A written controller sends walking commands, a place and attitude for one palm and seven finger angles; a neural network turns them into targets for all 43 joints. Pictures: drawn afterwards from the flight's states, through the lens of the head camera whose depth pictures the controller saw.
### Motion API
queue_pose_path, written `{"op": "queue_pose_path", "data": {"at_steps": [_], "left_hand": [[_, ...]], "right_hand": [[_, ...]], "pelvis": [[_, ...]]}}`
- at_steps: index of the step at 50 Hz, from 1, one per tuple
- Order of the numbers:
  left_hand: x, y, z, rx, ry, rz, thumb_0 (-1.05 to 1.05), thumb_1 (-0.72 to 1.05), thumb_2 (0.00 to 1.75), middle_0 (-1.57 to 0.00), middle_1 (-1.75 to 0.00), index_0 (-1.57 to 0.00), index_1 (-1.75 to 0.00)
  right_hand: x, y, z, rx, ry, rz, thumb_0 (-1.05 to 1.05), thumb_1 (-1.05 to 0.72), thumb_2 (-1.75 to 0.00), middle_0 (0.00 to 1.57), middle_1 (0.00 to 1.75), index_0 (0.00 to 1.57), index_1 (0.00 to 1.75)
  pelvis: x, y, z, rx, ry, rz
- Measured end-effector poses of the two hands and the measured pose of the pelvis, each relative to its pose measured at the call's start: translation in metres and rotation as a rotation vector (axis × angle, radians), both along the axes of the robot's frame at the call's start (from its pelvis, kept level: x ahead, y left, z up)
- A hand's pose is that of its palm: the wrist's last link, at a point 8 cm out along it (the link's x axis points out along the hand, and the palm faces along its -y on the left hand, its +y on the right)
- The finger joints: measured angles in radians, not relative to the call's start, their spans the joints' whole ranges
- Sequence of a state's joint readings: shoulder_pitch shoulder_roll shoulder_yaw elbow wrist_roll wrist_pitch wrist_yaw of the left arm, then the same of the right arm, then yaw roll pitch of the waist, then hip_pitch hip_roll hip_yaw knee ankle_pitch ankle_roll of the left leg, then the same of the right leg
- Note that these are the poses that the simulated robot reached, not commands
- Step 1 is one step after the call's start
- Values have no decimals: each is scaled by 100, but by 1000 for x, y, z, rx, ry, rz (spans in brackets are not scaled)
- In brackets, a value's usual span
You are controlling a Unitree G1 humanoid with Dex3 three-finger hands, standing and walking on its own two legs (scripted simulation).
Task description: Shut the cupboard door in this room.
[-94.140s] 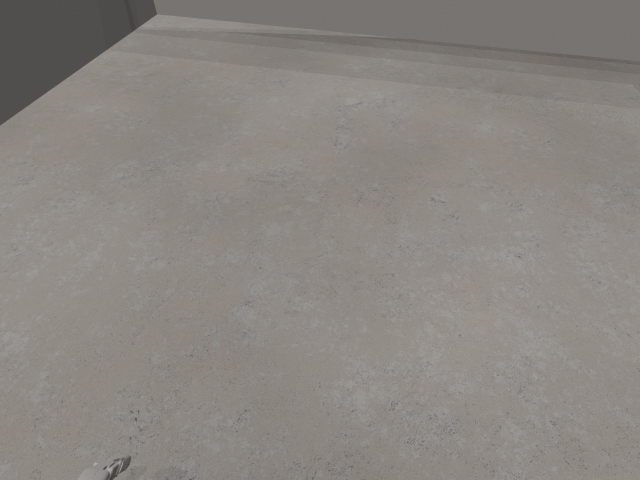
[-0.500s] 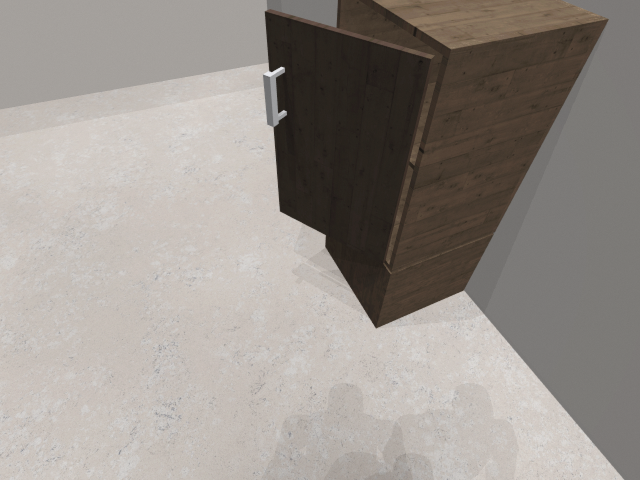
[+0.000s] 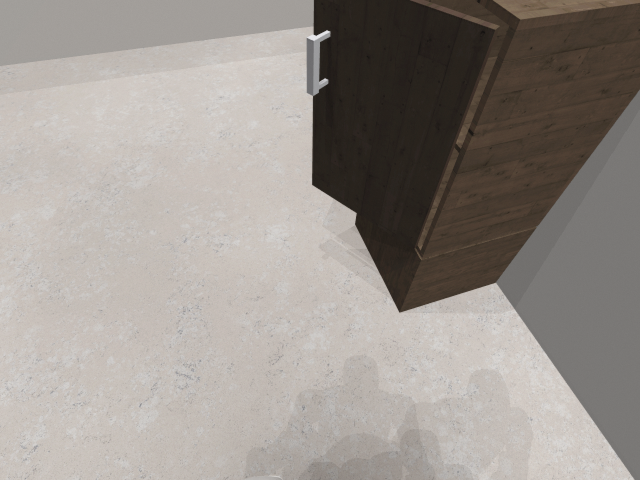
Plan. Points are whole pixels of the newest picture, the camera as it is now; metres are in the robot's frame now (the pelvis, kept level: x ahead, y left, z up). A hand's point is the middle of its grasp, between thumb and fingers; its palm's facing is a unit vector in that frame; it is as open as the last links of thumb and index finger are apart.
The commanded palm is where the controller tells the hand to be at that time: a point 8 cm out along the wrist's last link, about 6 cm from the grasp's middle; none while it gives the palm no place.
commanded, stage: walk to a spot facing it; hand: left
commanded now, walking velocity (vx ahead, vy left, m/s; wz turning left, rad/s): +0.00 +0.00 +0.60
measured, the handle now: (319, 63) +0.92 +0.05 +0.03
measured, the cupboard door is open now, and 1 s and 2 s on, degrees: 31 31 31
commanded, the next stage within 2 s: none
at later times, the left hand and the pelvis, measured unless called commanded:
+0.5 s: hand out of the picture +0.06 +0.25 -0.15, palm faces +0.28 -0.92 -0.27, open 7.3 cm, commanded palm none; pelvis +0.01 +0.01 +0.01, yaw +17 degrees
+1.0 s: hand out of the picture -0.03 +0.14 -0.15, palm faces +0.61 -0.74 -0.28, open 7.4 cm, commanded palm none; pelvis +0.06 -0.04 +0.01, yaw +38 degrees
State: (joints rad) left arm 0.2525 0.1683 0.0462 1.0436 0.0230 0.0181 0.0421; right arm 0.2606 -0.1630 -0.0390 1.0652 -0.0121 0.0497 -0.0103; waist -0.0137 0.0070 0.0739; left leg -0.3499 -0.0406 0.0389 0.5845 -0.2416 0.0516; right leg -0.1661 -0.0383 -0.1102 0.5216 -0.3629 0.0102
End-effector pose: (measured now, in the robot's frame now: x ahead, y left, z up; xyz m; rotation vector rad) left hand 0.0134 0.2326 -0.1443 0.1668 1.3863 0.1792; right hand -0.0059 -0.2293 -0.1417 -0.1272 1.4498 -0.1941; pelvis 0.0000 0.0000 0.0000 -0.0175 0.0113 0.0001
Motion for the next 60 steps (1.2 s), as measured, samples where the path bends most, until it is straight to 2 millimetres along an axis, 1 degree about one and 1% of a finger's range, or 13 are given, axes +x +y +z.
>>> {"op": "queue_pose_path", "data": {"at_steps": [3, 8, 15, 22, 27, 32, 35, 41, 44, 47, 53, 57, 60], "left_hand": [[-2, 10, -8, 5, -19, 40, 0, 91, 89, -20, -30, -20, -30], [0, 32, -25, 0, -45, 101, 0, 91, 89, -20, -30, -20, -30], [18, 56, 2, 23, -113, 130, 1, 91, 89, -20, -30, -20, -30], [28, 66, 21, 71, -194, 187, 1, 91, 89, -20, -30, -20, -30], [26, 56, 28, 96, -202, 234, 1, 91, 89, -20, -30, -20, -30], [20, 31, 34, 126, -207, 287, 1, 91, 89, -20, -30, -20, -30], [7, 13, 34, 157, -199, 321, 1, 91, 89, -20, -30, -20, -30], [-23, -24, 40, 147, -129, 429, 1, 91, 89, -20, -30, -20, -30], [-35, -39, 38, 133, -120, 490, 1, 91, 89, -20, -30, -21, -30], [-51, -53, 34, 114, -109, 558, 1, 91, 89, -20, -30, -21, -30], [-101, -74, 15, 64, -42, 698, 1, 91, 89, -20, -30, -21, -30], [-136, -75, -8, 26, 7, 776, 1, 91, 89, -20, -30, -21, -30], [-146, -67, -11, 23, 26, 808, 1, 91, 89, -20, -30, -20, -30]], "right_hand": [[18, -3, -1, -26, -11, 43, 0, -91, -90, 20, 30, 20, 30], [60, -2, 2, -82, -89, 138, 0, -91, -90, 20, 30, 19, 30], [93, 6, 25, -104, -141, 236, 0, -91, -90, 20, 30, 20, 30], [118, 5, 35, -91, -145, 303, 0, -91, -90, 21, 30, 20, 30], [138, -5, 29, -69, -137, 353, 0, -91, -90, 21, 30, 20, 30], [164, -22, 14, -39, -123, 406, 0, -91, -90, 21, 30, 20, 30], [185, -31, 1, -15, -129, 431, 0, -91, -90, 21, 30, 20, 30], [222, -28, 1, 17, -133, 523, 0, -91, -90, 20, 30, 19, 30], [238, -18, 2, 30, -123, 584, 0, -91, -90, 20, 30, 19, 30], [256, 0, 3, 37, -123, 655, 1, -91, -90, 20, 30, 19, 30], [299, 63, 9, 56, -203, 805, 1, -91, -90, 20, 30, 19, 30], [322, 110, 14, 67, -321, 898, 1, -91, -90, 20, 30, 19, 30], [326, 129, 24, 65, -365, 943, 0, -91, -90, 20, 30, 19, 30]], "pelvis": [[2, 4, -6, -14, -9, 49], [4, 19, -18, -4, -12, 117], [-1, 27, 3, -19, 13, 175], [7, 16, 13, -23, 38, 255], [16, 1, 12, -18, 47, 321], [27, -22, 7, -1, 53, 391], [34, -36, 0, 19, 54, 420], [47, -46, 7, 42, 34, 523], [52, -49, 9, 58, 31, 573], [55, -48, 8, 63, 28, 619], [56, -37, 0, 47, 17, 702], [52, -22, -14, 34, 11, 753], [49, -16, -12, 35, 0, 774]]}}
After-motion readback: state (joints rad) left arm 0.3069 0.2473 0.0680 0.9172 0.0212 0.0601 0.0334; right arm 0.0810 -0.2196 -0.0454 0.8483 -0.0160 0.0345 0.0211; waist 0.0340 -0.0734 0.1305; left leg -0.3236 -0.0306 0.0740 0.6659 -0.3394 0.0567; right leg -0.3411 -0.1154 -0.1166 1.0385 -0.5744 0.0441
